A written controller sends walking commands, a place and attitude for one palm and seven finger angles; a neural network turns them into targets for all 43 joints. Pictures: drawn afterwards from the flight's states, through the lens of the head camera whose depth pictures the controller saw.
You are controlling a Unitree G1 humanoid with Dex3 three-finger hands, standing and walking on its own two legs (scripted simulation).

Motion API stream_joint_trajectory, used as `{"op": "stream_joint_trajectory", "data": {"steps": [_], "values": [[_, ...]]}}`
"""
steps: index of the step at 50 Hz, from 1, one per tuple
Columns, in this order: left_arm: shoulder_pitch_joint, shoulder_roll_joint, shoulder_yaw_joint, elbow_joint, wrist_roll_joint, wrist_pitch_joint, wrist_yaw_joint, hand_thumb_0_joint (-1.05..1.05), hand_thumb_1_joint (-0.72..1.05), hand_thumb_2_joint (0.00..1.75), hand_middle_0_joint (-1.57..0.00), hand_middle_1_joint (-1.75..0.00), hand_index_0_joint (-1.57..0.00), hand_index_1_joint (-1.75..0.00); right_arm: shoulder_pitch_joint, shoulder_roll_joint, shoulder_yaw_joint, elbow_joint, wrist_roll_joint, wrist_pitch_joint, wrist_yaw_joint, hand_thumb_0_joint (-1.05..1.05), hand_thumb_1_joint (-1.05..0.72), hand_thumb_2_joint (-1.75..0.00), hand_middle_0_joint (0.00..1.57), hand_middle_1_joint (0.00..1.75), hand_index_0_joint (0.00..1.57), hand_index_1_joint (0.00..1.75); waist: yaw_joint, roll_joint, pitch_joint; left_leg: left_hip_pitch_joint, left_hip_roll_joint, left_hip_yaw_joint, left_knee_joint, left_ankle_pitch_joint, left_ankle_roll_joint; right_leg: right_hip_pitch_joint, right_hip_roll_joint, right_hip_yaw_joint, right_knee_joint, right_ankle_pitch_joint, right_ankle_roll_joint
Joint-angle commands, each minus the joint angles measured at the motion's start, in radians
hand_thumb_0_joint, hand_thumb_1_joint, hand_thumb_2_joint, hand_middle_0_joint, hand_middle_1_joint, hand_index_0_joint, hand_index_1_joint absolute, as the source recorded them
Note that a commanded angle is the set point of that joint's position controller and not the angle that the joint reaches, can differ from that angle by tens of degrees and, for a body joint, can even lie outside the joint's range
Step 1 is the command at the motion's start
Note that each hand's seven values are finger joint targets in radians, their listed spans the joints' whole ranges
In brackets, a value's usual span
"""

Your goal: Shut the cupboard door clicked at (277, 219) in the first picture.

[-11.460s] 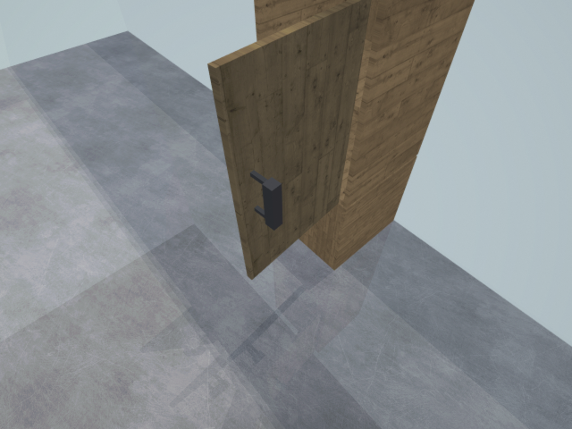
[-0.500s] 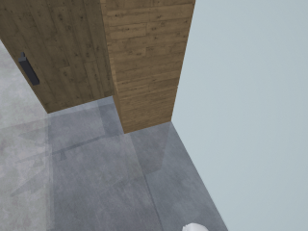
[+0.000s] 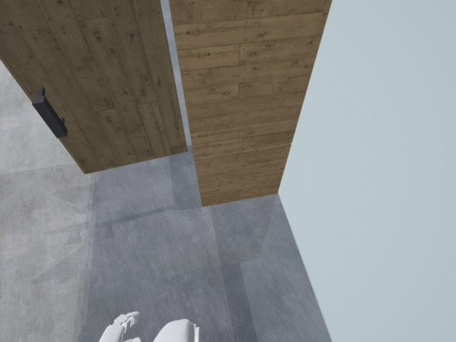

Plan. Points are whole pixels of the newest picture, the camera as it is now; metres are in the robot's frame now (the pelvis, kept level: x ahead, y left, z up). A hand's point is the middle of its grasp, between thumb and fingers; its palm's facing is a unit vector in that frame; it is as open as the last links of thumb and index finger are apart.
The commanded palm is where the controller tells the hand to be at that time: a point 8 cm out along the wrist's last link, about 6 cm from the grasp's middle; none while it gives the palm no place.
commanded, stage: turn to face it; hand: left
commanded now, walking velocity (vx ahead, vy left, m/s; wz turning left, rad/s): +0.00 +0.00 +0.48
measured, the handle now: (51, 112) +0.66 +0.47 -0.04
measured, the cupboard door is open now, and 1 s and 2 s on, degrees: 95 95 95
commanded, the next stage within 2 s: take the last steps up to it in 0.56 s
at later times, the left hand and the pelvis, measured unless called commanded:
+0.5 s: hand out of the picture +0.05 +0.26 -0.17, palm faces +0.23 -0.94 -0.26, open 7.4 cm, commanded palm none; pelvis +0.04 +0.03 +0.00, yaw +10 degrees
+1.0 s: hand out of the picture +0.01 +0.18 -0.16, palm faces +0.39 -0.89 -0.23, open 7.3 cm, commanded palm none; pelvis +0.09 +0.01 +0.01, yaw +20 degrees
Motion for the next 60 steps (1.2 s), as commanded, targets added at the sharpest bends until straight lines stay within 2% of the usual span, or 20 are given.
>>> {"op": "stream_joint_trajectory", "data": {"steps": [1,5,7,8,9,10,16,22,26,30,31,33,34,38,50,54,55,56,57,60], "values": [[0.104,0.192,0.053,-0.026,0.01,-0.008,0.007,0.0,0.9,0.9,-0.2,-0.3,-0.2,-0.3,-0.047,-0.022,0.007,-0.099,0.001,-0.018,0.018,0.0,-0.9,-0.9,0.2,0.3,0.2,0.3,0.068,-0.159,-0.119,0.017,0.015,0.042,-0.192,0.026,-0.005,0.121,-0.257,0.078,-0.134,0.597,-0.09],[0.137,0.235,0.07,-0.017,0.017,0.002,0.0,0.0,0.9,0.9,-0.2,-0.3,-0.2,-0.3,-0.098,-0.04,0.01,-0.144,0.001,-0.033,0.019,0.0,-0.9,-0.9,0.2,0.3,0.2,0.3,0.084,-0.175,-0.13,0.127,-0.022,0.091,-0.429,0.056,0.019,0.139,-0.27,0.061,-0.037,0.626,-0.068],[0.115,0.239,0.071,-0.021,0.009,0.006,-0.008,0.0,0.9,0.9,-0.2,-0.3,-0.2,-0.3,-0.032,-0.085,-0.001,-0.141,-0.005,-0.04,0.016,0.0,-0.9,-0.9,0.2,0.3,0.2,0.3,0.029,-0.12,-0.164,0.323,-0.02,0.086,-0.619,0.226,0.041,0.047,-0.246,0.026,0.113,0.549,-0.011],[0.105,0.213,0.067,-0.047,0.0,0.011,-0.013,0.0,0.9,0.9,-0.2,-0.3,-0.2,-0.3,0.04,-0.188,-0.023,-0.137,-0.013,-0.051,0.011,0.0,-0.9,-0.9,0.2,0.3,0.2,0.3,-0.015,0.097,-0.229,0.5,0.148,-0.121,-0.684,0.507,0.118,-0.124,-0.162,-0.017,0.314,0.285,0.053],[0.058,0.148,0.04,-0.096,-0.007,0.017,-0.016,0.0,0.9,0.9,-0.2,-0.3,-0.2,-0.3,0.108,-0.294,-0.044,-0.134,-0.013,-0.053,0.003,0.0,-0.9,-0.9,0.2,0.3,0.2,0.3,-0.049,0.338,-0.245,0.545,0.404,-0.444,-0.743,0.936,0.29,-0.32,-0.032,0.037,0.556,-0.391,0.102],[0.029,0.176,0.038,-0.102,0.003,0.038,-0.004,0.0,0.9,0.9,-0.2,-0.3,-0.2,-0.3,0.109,-0.3,-0.039,-0.123,-0.005,-0.047,-0.009,0.0,-0.9,-0.9,0.2,0.3,0.2,0.3,-0.039,0.184,-0.248,0.505,0.43,-0.416,-0.74,0.842,0.323,-0.33,-0.033,0.172,0.646,-0.4,0.086],[0.123,0.165,0.045,-0.008,0.007,0.057,-0.015,0.0,0.9,0.9,-0.2,-0.3,-0.2,-0.3,-0.056,-0.178,-0.001,-0.163,-0.001,-0.066,-0.029,0.0,-0.9,-0.9,0.2,0.3,0.2,0.3,0.063,0.111,-0.158,0.384,0.226,-0.174,-0.783,0.671,0.224,-0.301,-0.019,0.208,0.654,-0.107,0.094],[0.086,0.15,0.034,-0.021,0.004,0.052,-0.012,0.0,0.9,0.9,-0.2,-0.3,-0.2,-0.3,0.0,-0.176,-0.003,-0.127,-0.001,-0.066,-0.028,0.0,-0.9,-0.9,0.2,0.3,0.2,0.3,0.044,0.104,-0.158,0.43,0.226,-0.2,-0.769,0.744,0.24,-0.264,0.007,0.191,0.481,-0.127,0.097],[0.07,0.133,0.031,-0.027,0.0,0.054,-0.009,0.0,0.9,0.9,-0.2,-0.3,-0.2,-0.3,0.001,-0.171,-0.01,-0.11,-0.007,-0.053,-0.025,0.0,-0.9,-0.9,0.2,0.3,0.2,0.3,0.038,0.144,-0.133,0.352,0.219,-0.232,-0.783,0.574,0.235,-0.168,0.032,0.175,0.337,-0.162,0.08],[0.155,0.127,0.034,0.0,-0.005,0.037,-0.004,0.0,0.9,0.9,-0.2,-0.3,-0.2,-0.3,-0.024,-0.157,-0.014,-0.099,0.0,-0.048,-0.025,0.0,-0.9,-0.9,0.2,0.3,0.2,0.3,0.081,0.108,-0.148,0.252,0.172,-0.251,-0.716,0.498,0.196,0.05,0.066,0.153,0.034,-0.002,0.061],[0.188,0.148,0.039,0.009,-0.002,0.026,0.001,0.0,0.9,0.9,-0.2,-0.3,-0.2,-0.3,-0.024,-0.133,-0.012,-0.098,0.007,-0.05,-0.022,0.0,-0.9,-0.9,0.2,0.3,0.2,0.3,0.097,0.062,-0.162,0.192,0.127,-0.228,-0.654,0.416,0.152,0.159,0.029,0.188,-0.113,0.091,0.054],[0.197,0.268,0.054,0.009,0.013,0.008,0.008,0.0,0.9,0.9,-0.2,-0.3,-0.2,-0.3,-0.019,-0.051,0.001,-0.117,0.014,-0.046,-0.011,0.0,-0.9,-0.9,0.2,0.3,0.2,0.3,0.097,-0.256,-0.123,0.028,-0.071,-0.036,-0.357,-0.124,0.035,0.171,-0.34,0.501,-0.238,0.305,-0.115],[0.193,0.243,0.049,0.006,0.009,0.001,0.008,0.0,0.9,0.9,-0.2,-0.3,-0.2,-0.3,-0.043,-0.077,-0.009,-0.111,0.001,-0.031,-0.011,0.0,-0.9,-0.9,0.2,0.3,0.2,0.3,0.11,-0.236,-0.103,0.017,-0.047,-0.078,-0.194,-0.164,0.037,0.1,-0.343,0.505,-0.249,0.324,-0.155],[0.176,0.16,0.043,0.02,0.005,-0.019,0.002,0.0,0.9,0.9,-0.2,-0.3,-0.2,-0.3,-0.022,-0.058,-0.012,-0.059,-0.006,-0.036,0.007,0.0,-0.9,-0.9,0.2,0.3,0.2,0.3,0.087,-0.145,-0.044,-0.106,0.008,-0.065,-0.004,0.038,0.018,0.174,-0.237,0.337,-0.253,0.273,-0.116],[0.3,0.183,0.047,0.147,0.02,-0.041,-0.016,0.0,0.9,0.9,-0.2,-0.3,-0.2,-0.3,-0.119,-0.01,0.008,-0.087,-0.003,-0.071,0.035,0.0,-0.9,-0.9,0.2,0.3,0.2,0.3,0.124,-0.181,0.005,0.027,0.005,0.045,-0.445,0.087,0.036,0.162,-0.256,0.248,-0.305,0.093,-0.118],[0.25,0.17,0.045,0.161,0.011,-0.032,-0.022,0.0,0.9,0.9,-0.2,-0.3,-0.2,-0.3,0.073,-0.041,0.009,-0.021,-0.005,-0.097,0.018,0.0,-0.9,-0.9,0.2,0.3,0.2,0.3,0.019,-0.097,-0.036,0.447,-0.047,0.112,-0.694,0.171,0.061,-0.048,-0.16,0.14,-0.094,0.128,-0.051],[0.249,0.127,0.035,0.144,0.006,-0.029,-0.029,0.0,0.9,0.9,-0.2,-0.3,-0.2,-0.3,0.198,-0.121,-0.011,0.012,-0.011,-0.106,0.003,0.0,-0.9,-0.9,0.2,0.3,0.2,0.3,-0.035,0.076,-0.11,0.632,0.099,-0.065,-0.719,0.139,0.118,-0.188,-0.079,0.07,0.14,0.066,-0.012],[0.226,0.065,0.02,0.103,0.002,-0.032,-0.03,0.0,0.9,0.9,-0.2,-0.3,-0.2,-0.3,0.322,-0.217,-0.034,0.03,-0.019,-0.107,-0.012,0.0,-0.9,-0.9,0.2,0.3,0.2,0.3,-0.073,0.278,-0.154,0.726,0.342,-0.398,-0.835,0.152,0.229,-0.384,0.03,0.02,0.433,-0.28,0.027],[0.135,0.08,0.015,0.063,0.007,-0.034,-0.026,0.0,0.9,0.9,-0.2,-0.3,-0.2,-0.3,0.341,-0.221,-0.029,0.034,-0.015,-0.1,-0.022,0.0,-0.9,-0.9,0.2,0.3,0.2,0.3,-0.077,0.169,-0.112,0.615,0.394,-0.45,-0.868,0.154,0.29,-0.421,0.01,0.119,0.604,-0.302,-0.002],[0.153,0.075,0.025,0.098,0.012,-0.017,-0.035,0.0,0.9,0.9,-0.2,-0.3,-0.2,-0.3,0.131,-0.095,0.009,-0.017,-0.01,-0.116,-0.031,0.0,-0.9,-0.9,0.2,0.3,0.2,0.3,0.025,0.151,-0.006,0.371,0.309,-0.258,-0.937,0.124,0.251,-0.397,-0.062,0.192,0.676,-0.128,0.002]]}}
